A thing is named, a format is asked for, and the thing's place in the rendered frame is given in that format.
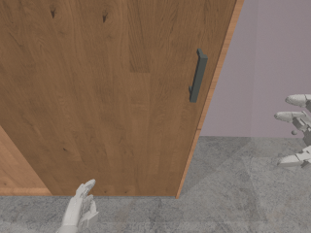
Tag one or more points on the handle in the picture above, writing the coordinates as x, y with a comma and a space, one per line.
198, 75

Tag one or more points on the right robot hand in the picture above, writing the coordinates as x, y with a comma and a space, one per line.
302, 122

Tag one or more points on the wardrobe door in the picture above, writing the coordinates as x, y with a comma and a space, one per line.
99, 89
15, 171

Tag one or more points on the left robot hand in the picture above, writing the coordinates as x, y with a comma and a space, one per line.
75, 210

